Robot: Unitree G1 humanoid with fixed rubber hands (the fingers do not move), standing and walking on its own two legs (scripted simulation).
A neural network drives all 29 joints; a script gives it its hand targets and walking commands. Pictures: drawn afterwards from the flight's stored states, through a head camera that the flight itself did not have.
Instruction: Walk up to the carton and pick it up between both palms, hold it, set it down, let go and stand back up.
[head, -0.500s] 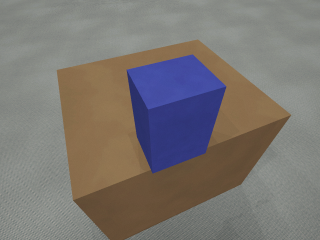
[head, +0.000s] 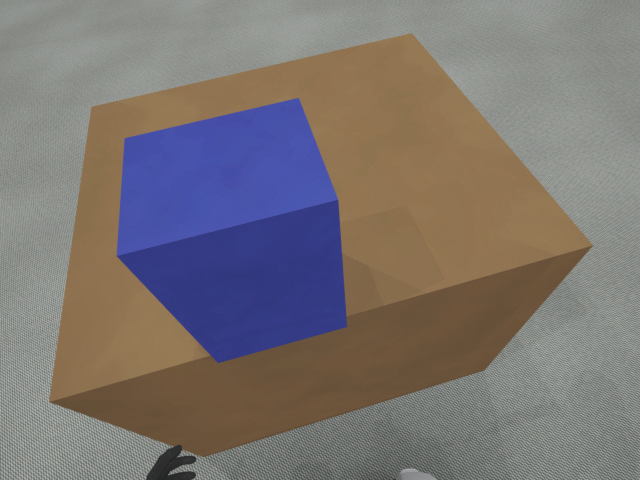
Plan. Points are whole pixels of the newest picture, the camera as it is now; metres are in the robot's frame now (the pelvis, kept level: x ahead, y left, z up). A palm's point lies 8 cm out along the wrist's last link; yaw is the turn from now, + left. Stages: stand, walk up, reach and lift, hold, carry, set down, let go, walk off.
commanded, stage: walk up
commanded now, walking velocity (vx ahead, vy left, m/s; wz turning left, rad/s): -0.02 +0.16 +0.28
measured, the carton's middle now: (253, 247) +0.41 +0.06 +0.06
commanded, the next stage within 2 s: none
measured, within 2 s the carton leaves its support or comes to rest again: neither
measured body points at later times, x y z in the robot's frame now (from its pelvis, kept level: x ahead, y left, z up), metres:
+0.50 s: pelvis +0.00 +0.02 +0.02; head +0.04 -0.02 +0.47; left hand -0.06 +0.26 -0.10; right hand +0.14 -0.22 -0.14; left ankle -0.02 +0.19 -0.66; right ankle +0.04 -0.13 -0.73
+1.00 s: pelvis -0.02 +0.11 +0.02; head +0.01 +0.13 +0.47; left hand -0.04 +0.36 -0.14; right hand +0.06 -0.11 -0.12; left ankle -0.02 +0.21 -0.73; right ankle -0.08 -0.01 -0.66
